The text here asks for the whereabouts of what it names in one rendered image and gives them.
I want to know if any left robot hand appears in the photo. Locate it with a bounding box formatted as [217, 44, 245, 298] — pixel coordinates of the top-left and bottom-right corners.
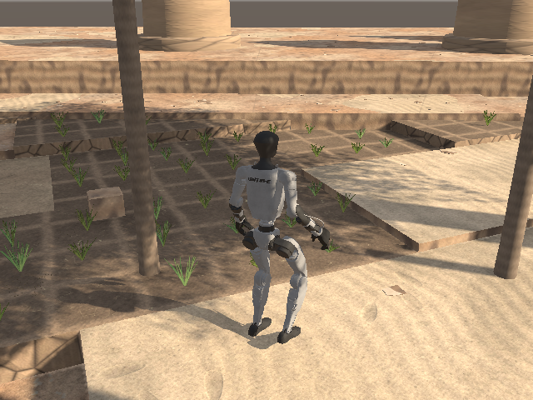
[236, 218, 255, 236]

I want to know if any right robot hand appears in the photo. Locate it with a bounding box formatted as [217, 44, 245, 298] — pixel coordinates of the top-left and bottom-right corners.
[311, 228, 330, 250]

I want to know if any right robot forearm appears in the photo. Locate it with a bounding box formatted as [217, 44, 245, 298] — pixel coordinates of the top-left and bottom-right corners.
[296, 205, 322, 237]

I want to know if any left robot thigh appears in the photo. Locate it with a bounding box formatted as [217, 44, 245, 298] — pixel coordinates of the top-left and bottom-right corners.
[242, 228, 271, 287]

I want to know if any robot right upper arm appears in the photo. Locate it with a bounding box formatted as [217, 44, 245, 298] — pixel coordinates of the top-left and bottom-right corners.
[278, 169, 299, 218]

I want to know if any left robot forearm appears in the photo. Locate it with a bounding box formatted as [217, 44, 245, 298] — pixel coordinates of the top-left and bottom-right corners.
[229, 199, 245, 223]

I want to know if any robot left upper arm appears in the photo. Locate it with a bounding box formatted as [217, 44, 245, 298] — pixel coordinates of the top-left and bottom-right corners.
[229, 165, 252, 208]

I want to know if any left robot foot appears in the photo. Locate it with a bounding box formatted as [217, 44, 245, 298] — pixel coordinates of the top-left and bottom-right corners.
[248, 317, 271, 337]

